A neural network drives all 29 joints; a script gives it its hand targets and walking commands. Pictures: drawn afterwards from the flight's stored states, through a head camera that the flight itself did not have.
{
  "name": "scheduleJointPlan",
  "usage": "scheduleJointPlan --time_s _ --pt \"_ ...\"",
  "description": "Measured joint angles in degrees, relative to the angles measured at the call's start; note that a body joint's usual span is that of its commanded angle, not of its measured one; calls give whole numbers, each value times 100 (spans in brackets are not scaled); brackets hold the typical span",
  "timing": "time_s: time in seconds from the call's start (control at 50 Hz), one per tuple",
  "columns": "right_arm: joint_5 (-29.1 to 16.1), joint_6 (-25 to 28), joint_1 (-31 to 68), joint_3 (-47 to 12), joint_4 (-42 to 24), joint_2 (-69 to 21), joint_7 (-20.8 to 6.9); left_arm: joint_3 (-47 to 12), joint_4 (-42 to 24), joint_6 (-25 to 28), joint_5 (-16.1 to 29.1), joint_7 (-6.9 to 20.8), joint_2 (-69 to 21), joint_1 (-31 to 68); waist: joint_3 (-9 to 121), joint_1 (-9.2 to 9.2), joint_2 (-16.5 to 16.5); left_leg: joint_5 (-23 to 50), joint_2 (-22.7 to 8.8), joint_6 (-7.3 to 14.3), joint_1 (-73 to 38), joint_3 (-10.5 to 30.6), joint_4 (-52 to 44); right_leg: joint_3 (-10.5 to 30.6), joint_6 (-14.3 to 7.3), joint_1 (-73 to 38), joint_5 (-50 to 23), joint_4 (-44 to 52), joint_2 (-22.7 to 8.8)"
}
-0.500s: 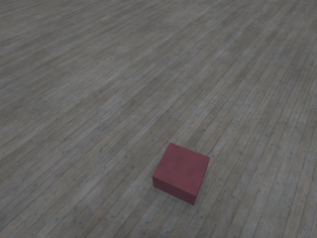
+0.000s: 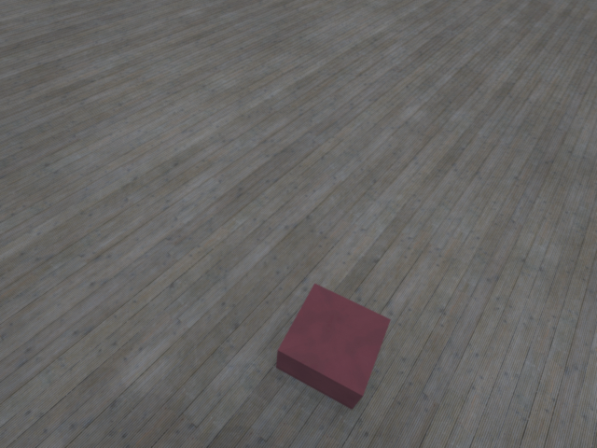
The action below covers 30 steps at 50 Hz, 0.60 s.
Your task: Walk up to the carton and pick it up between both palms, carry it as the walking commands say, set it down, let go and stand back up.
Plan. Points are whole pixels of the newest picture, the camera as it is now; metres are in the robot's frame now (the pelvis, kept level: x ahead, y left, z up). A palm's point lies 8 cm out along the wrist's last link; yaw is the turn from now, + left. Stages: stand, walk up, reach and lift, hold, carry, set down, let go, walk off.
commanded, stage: walk up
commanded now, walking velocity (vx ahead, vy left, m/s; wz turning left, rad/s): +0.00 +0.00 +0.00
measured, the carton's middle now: (332, 343) +0.52 -0.17 -0.69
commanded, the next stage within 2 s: none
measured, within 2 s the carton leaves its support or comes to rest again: neither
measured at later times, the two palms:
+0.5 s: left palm out of the picture +0.04 +0.21 -0.12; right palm out of the picture +0.06 -0.26 -0.14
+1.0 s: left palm out of the picture +0.04 +0.20 -0.13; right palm out of the picture +0.07 -0.28 -0.14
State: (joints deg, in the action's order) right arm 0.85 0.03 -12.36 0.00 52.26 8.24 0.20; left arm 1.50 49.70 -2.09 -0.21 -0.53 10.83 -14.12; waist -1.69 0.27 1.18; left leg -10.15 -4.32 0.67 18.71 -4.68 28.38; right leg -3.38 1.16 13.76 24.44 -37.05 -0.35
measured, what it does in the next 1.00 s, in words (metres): steps on the spot: right foot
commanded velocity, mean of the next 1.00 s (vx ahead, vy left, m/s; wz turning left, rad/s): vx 0.00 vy -0.06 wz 0.00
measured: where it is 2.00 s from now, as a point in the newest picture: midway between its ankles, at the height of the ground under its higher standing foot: outside the picture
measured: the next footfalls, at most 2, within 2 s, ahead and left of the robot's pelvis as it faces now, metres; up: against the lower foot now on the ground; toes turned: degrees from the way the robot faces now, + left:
right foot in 0.16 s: +0.01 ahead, -0.13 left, +0.00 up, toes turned -3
left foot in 1.64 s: +0.11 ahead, +0.12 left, +0.00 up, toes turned -1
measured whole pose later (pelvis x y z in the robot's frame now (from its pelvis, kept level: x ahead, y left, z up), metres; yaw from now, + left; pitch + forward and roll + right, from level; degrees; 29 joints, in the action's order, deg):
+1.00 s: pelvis +0.00 -0.04 -0.01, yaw +0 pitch +0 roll +1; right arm 0.8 -1.5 -12.4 1.9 52.3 12.7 2.2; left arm 1.5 49.7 -2.7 -0.2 -0.1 10.0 -17.8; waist -1.1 0.2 -0.5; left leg -10.7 -4.0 -1.6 18.2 -4.7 29.2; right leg -3.4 -1.5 13.3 20.7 -34.9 -0.2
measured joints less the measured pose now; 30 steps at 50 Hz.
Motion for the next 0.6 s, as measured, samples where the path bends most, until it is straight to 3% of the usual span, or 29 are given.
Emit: scheduleJointPlan --time_s 0.1,0.16,0.24,0.38,0.6 --pt "0 -1 -1 0 -1 -35 59 0 0 20 0 18 1 302 2 -3 23 41 34 -29 1 -3 0 4 0 -5 -40 101 16" --pt "0 -20 -1 1 0 -14 62 0 1 93 0 15 0 255 0 -3 49 54 95 -108 2 -16 44 6 -22 -193 -649 690 -42" --pt "0 -88 -8 30 0 141 56 0 6 128 0 27 -76 -25 65 -1 -172 53 38 -121 -57 -5 -40 -2 -240 -199 -682 699 33" --pt "0 -90 -8 100 -1 424 41 0 6 193 0 -11 -79 -332 65 -1 -418 141 37 -152 -92 -6 -122 -2 -263 -201 -654 698 37" --pt "0 -90 -8 104 0 346 103 0 7 66 0 -32 -79 -248 65 -1 -208 140 37 -208 -92 -5 -122 -2 -263 -208 -652 713 35"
